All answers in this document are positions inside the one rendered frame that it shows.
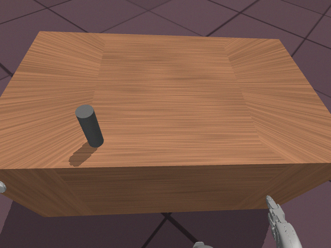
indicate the can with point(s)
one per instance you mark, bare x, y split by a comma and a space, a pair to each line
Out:
89, 124

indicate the right robot hand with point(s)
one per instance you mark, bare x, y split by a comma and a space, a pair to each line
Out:
282, 231

